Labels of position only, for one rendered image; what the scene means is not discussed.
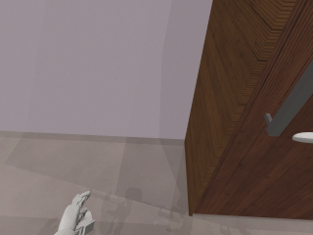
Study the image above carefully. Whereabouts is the robot right hand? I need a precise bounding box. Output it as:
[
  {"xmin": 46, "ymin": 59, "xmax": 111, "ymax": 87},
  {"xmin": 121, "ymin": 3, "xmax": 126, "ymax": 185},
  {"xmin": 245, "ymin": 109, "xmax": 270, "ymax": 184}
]
[{"xmin": 292, "ymin": 132, "xmax": 313, "ymax": 144}]

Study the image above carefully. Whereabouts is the wardrobe door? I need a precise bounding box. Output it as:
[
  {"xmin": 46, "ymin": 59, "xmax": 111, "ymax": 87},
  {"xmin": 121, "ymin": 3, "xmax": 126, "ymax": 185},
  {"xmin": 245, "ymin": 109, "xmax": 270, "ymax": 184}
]
[{"xmin": 194, "ymin": 0, "xmax": 313, "ymax": 220}]

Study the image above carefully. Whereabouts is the handle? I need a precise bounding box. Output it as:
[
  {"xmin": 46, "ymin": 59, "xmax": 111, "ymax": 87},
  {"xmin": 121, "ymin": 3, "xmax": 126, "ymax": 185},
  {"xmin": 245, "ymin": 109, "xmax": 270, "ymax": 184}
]
[{"xmin": 264, "ymin": 60, "xmax": 313, "ymax": 137}]

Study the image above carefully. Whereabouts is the robot left hand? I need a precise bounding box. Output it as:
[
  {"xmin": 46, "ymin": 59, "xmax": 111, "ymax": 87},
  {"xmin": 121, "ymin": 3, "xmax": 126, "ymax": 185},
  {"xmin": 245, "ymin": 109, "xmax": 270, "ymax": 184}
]
[{"xmin": 58, "ymin": 191, "xmax": 95, "ymax": 235}]

